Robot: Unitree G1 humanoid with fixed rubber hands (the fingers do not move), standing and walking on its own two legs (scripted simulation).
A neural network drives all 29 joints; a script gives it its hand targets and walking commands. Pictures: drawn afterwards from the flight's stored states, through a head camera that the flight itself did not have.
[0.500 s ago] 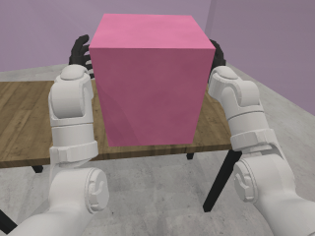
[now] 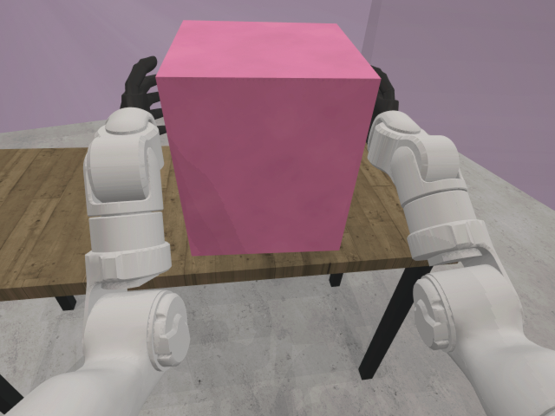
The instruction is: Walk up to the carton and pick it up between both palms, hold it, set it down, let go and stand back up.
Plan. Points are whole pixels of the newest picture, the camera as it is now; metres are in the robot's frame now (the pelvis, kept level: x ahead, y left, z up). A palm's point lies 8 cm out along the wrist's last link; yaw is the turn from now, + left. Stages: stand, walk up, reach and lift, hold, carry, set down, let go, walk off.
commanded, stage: hold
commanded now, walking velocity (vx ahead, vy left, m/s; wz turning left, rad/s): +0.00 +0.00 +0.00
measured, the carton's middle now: (264, 139) +0.40 +0.00 +0.25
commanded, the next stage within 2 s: set down in 0.66 s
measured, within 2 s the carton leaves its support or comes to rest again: neither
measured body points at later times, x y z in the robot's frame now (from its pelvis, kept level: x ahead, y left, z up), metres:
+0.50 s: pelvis +0.00 +0.00 +0.00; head -0.06 +0.03 +0.45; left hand +0.39 +0.15 +0.29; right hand +0.39 -0.15 +0.29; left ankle +0.04 +0.11 -0.75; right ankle +0.01 -0.12 -0.75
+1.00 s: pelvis +0.00 +0.00 +0.00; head -0.05 +0.03 +0.45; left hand +0.39 +0.15 +0.29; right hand +0.40 -0.15 +0.27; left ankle +0.04 +0.11 -0.75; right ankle +0.01 -0.12 -0.75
